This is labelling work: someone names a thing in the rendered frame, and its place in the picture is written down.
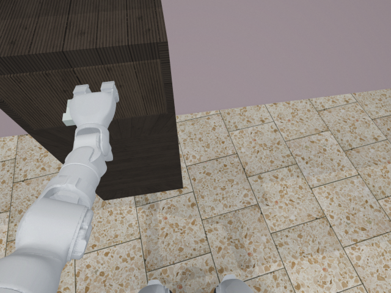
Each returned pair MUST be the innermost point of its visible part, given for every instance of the left robot upper arm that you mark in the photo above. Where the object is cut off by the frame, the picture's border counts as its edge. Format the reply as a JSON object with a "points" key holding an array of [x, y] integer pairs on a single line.
{"points": [[55, 232]]}

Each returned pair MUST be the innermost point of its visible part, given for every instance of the right robot thigh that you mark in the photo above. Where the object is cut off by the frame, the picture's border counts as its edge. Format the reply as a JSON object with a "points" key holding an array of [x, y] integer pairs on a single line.
{"points": [[233, 286]]}

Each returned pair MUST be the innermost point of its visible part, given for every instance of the left robot shin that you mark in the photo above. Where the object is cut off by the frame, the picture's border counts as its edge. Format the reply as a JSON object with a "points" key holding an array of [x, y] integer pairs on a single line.
{"points": [[154, 282]]}

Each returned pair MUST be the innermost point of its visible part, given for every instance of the handle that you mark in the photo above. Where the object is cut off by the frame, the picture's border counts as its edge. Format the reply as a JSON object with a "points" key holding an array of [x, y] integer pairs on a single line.
{"points": [[66, 116]]}

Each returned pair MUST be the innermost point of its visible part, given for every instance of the left robot hand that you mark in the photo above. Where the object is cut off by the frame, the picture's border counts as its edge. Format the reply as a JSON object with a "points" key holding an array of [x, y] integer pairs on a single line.
{"points": [[97, 107]]}

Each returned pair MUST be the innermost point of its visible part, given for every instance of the drawer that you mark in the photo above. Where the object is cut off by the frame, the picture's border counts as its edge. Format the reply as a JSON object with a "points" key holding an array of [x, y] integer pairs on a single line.
{"points": [[41, 97]]}

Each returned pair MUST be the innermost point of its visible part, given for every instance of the robot left forearm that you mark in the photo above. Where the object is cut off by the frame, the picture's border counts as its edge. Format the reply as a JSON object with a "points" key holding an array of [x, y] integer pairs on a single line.
{"points": [[80, 175]]}

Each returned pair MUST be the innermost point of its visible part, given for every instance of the cabinet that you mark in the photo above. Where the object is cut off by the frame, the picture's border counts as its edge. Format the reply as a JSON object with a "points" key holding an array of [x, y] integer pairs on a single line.
{"points": [[43, 35]]}

